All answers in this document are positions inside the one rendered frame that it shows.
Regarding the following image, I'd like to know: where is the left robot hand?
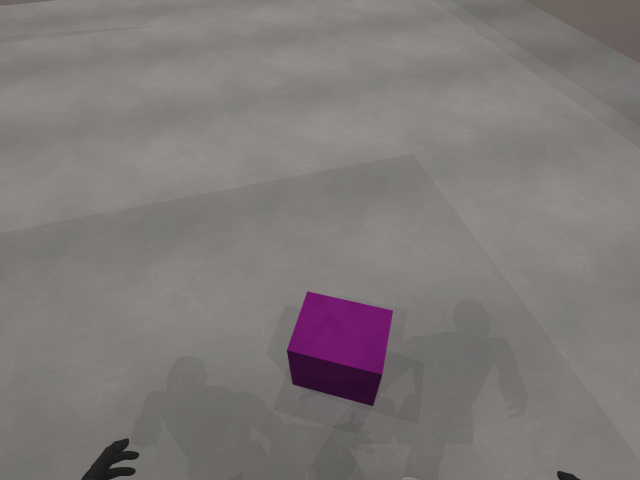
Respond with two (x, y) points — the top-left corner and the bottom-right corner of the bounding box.
(81, 438), (139, 480)

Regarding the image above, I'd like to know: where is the carton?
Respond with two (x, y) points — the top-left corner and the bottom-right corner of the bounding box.
(287, 291), (393, 406)

